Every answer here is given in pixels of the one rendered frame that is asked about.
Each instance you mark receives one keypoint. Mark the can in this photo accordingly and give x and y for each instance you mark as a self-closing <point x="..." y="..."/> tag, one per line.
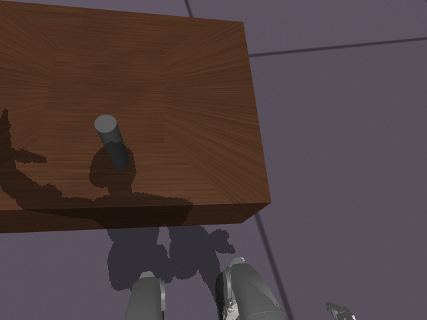
<point x="109" y="132"/>

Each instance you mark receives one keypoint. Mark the right robot hand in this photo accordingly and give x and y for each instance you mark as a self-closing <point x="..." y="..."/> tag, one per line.
<point x="339" y="312"/>

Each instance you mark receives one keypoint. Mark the right robot foot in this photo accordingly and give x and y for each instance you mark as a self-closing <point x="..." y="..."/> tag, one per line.
<point x="220" y="295"/>

